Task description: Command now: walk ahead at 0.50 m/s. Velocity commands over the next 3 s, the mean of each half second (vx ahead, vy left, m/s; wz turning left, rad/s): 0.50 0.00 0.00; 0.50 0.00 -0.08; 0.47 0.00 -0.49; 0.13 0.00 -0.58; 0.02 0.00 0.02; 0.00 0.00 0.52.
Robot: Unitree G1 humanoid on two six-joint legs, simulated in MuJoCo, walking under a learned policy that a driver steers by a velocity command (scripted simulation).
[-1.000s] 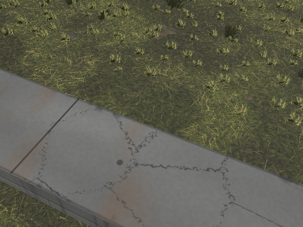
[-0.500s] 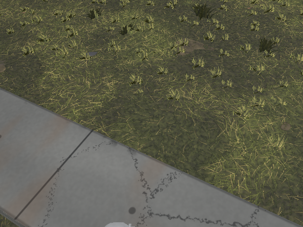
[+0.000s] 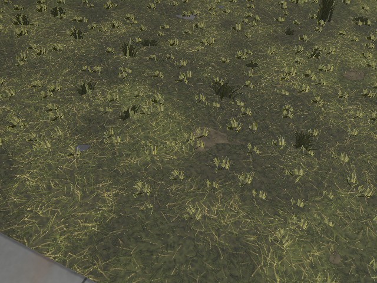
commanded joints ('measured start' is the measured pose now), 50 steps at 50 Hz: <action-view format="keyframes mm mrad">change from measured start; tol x32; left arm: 1 92 61 12 3 17 8 1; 50 324 158 92 61 -59 -32 68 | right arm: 1 -72 -87 -11 -56 7 -42 -31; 18 88 -72 -38 -123 40 -21 -32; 37 -561 -142 -64 -390 23 -40 48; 50 -116 -260 -112 -221 2 18 -14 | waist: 1 63 127 117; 15 96 161 20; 18 78 -277 -239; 36 113 43 200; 43 95 52 186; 48 -98 434 -408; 50 -56 99 -110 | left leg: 1 -43 149 -152 -353 287 102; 15 283 230 -114 40 747 90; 19 -465 3 -294 950 -230 24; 42 -319 112 -221 -136 602 12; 47 827 397 -446 292 1066 136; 50 394 443 -693 -206 -70 209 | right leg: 1 28 -44 -69 -305 82 52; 15 531 4 -223 -986 -11 21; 18 1118 -394 554 -1204 -136 -233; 29 652 -196 -41 -1372 193 -92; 44 768 -150 -17 -683 11 21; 47 28 16 53 188 -758 125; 50 -75 -89 -55 62 -334 145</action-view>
